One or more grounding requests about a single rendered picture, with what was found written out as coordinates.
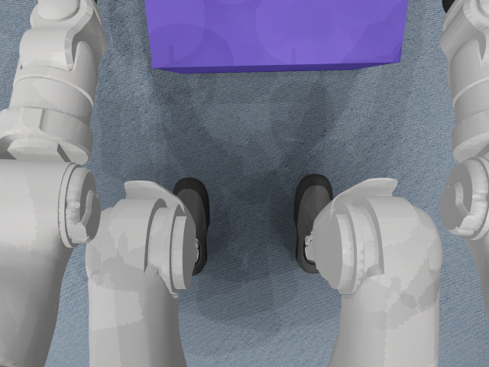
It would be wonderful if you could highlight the left robot upper arm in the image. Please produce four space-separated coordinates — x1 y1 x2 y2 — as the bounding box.
0 159 101 367

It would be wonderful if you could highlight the carton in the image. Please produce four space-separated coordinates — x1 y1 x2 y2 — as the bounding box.
144 0 409 74

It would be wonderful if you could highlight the robot left shin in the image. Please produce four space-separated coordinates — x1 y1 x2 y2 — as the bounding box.
85 180 199 278

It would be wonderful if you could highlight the right robot upper arm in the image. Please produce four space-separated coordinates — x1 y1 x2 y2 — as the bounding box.
439 155 489 324

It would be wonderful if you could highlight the robot left thigh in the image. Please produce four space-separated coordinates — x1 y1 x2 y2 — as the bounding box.
88 198 194 367

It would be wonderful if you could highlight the robot right forearm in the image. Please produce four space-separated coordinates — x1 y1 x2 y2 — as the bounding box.
439 0 489 162

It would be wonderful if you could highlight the robot left forearm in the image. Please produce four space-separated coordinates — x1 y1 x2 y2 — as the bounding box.
0 0 108 165

